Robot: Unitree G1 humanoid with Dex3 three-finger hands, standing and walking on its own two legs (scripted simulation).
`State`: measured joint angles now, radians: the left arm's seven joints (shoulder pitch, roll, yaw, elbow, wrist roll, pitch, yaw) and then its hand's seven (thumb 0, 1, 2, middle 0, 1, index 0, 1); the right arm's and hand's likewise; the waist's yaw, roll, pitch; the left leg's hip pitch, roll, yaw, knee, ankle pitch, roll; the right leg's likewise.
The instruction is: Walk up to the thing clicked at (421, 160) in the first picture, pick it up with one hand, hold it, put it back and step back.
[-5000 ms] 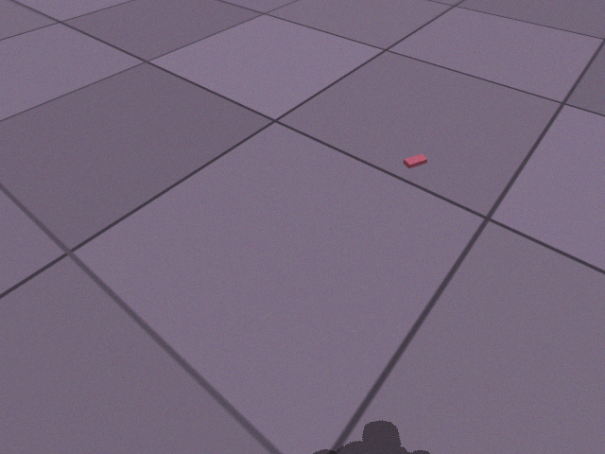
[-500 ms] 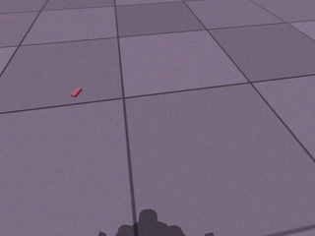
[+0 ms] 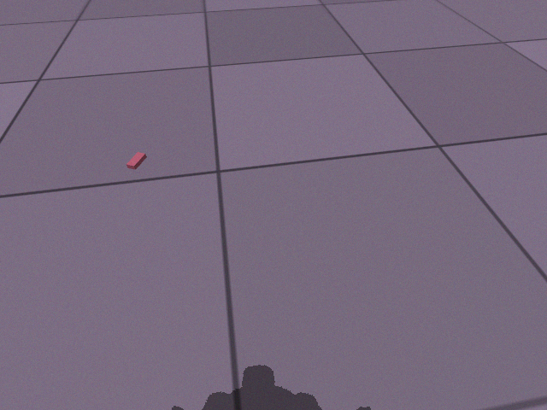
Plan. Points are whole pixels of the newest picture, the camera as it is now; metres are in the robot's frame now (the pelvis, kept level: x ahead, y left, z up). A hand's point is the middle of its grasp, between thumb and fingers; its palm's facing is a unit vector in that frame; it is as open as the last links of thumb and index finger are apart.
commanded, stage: stand
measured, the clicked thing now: (136, 160) +1.56 +0.83 -0.77
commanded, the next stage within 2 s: walk up in 0.74 s
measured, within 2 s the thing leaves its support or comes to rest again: neither
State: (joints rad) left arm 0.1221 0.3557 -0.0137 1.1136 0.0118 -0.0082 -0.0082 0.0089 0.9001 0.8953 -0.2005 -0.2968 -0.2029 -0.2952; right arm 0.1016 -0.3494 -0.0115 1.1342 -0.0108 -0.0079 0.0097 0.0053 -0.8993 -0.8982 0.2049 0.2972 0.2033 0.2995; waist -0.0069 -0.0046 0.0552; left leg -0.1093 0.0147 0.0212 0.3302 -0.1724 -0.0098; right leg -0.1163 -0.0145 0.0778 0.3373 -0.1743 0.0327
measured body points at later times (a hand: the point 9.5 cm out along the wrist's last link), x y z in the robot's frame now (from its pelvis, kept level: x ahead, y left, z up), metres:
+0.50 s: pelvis +0.00 +0.00 +0.00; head +0.01 +0.00 +0.45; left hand +0.07 +0.30 -0.13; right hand +0.07 -0.30 -0.13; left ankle +0.01 +0.12 -0.75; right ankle +0.01 -0.14 -0.75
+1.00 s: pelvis -0.01 -0.01 -0.01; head +0.02 -0.01 +0.44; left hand +0.05 +0.31 -0.13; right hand +0.10 -0.33 -0.13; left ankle -0.02 +0.11 -0.71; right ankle +0.01 -0.14 -0.75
